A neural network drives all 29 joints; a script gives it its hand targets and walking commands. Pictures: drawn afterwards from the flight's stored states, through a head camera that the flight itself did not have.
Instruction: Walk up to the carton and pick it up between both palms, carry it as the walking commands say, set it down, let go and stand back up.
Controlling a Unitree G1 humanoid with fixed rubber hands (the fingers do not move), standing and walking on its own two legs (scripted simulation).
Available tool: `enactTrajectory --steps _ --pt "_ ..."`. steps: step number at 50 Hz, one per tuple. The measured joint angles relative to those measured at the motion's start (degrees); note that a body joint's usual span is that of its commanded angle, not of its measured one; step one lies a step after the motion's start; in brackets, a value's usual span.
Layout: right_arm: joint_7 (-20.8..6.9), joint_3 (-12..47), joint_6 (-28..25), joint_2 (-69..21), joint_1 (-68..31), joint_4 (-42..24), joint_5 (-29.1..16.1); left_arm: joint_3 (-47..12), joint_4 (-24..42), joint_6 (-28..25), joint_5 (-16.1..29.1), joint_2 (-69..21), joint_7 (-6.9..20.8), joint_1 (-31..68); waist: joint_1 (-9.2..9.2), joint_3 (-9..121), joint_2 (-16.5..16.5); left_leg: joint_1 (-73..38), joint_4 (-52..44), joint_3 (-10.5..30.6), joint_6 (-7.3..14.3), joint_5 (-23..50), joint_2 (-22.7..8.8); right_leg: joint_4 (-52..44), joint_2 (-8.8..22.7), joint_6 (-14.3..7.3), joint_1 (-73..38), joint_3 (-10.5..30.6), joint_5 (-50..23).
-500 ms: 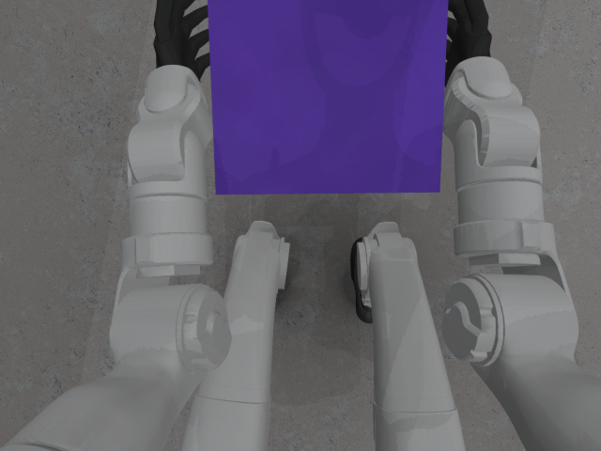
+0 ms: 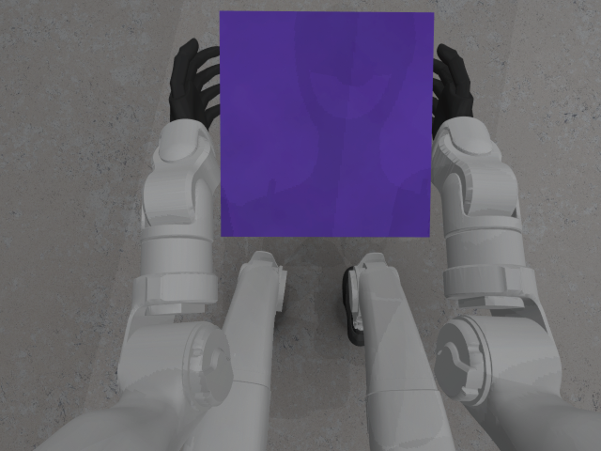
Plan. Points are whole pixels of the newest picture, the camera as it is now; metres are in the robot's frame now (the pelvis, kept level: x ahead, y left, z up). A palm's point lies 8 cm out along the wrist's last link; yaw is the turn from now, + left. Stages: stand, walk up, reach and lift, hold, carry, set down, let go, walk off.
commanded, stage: reach and lift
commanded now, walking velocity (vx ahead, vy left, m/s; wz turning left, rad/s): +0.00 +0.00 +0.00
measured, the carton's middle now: (318, 148) +0.45 +0.02 -0.11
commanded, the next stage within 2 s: none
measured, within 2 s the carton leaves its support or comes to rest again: neither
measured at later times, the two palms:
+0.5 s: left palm (145, 92) +0.43 +0.16 +0.08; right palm (508, 92) +0.45 -0.13 +0.07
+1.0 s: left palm (94, 48) +0.43 +0.16 +0.14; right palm (558, 65) +0.44 -0.13 +0.13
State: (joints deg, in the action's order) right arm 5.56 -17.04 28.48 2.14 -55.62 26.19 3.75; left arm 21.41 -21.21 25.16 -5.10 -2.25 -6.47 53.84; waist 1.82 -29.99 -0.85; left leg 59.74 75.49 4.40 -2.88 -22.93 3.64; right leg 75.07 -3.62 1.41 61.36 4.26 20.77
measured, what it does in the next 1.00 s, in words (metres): rises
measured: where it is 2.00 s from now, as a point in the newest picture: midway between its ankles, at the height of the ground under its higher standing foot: (310, 320)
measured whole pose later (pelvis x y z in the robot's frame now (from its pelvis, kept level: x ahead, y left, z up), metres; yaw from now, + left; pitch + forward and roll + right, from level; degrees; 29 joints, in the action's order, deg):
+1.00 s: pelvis +0.12 +0.01 +0.13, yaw +0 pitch +5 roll +0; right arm 1.8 -15.2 29.9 -8.2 -19.0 24.8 12.7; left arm 17.0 -22.5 27.3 -10.9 -9.7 -2.5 18.8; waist 2.2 2.1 0.3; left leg 22.2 32.5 5.0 -1.0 -15.0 1.7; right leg 32.6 -2.0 0.5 23.7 5.2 13.5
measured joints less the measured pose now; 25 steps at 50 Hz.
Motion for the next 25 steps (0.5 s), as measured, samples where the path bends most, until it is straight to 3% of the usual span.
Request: enactTrajectory --steps 12,22,25 --pt "-0.51 0.42 0.03 -0.92 3.77 0.59 1.61 -0.39 -1.53 -0.76 -0.57 -1.05 0.24 -3.85 -0.15 1.19 1.07 -8.09 -7.59 0.24 0.54 2.47 0.03 -7.75 0.6 0.12 -8.41 0.15 -2.24" --pt "-1.93 -0.68 -0.07 -3.21 11.06 7.04 4.32 0.22 -6.74 -0.58 -2.68 -3.54 0.29 -12.08 -0.39 18.33 0.51 -9.2 -13.92 0.11 0.82 3.44 -0.21 -13.78 0.86 0.0 -9.38 0.54 -3.04" --pt "-2.55 -3.2 -0.43 -4.55 13.58 11.5 6.39 2.54 -11.28 -0.59 -5.22 -4.85 1.24 -14.13 0.08 27.18 0.32 -10.29 -16.68 0.01 1.01 3.26 -0.39 -16.28 0.9 -0.16 -10.32 0.73 -2.77"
